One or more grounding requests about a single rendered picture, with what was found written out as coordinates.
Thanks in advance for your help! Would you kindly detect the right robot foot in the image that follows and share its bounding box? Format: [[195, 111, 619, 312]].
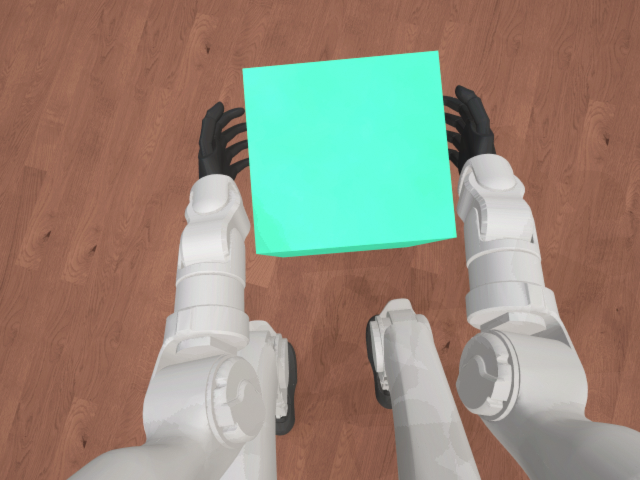
[[366, 314, 392, 409]]

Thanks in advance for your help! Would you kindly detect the left robot shin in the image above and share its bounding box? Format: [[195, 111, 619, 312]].
[[249, 320, 288, 416]]

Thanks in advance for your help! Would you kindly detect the left robot forearm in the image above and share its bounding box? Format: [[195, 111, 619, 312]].
[[143, 174, 250, 433]]

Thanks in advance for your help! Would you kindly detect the right robot hand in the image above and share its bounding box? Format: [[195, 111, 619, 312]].
[[443, 85, 496, 175]]

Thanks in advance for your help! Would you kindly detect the robot left upper arm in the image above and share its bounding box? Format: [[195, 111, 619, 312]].
[[67, 353, 266, 480]]

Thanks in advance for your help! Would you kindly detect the carton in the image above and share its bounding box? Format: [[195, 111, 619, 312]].
[[243, 51, 457, 257]]

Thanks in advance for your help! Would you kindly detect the robot right upper arm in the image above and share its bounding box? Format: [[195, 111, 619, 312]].
[[456, 329, 640, 480]]

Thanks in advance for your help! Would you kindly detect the left robot hand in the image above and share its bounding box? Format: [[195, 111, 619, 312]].
[[198, 102, 250, 180]]

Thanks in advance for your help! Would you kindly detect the right robot forearm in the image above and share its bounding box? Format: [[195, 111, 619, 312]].
[[456, 154, 588, 403]]

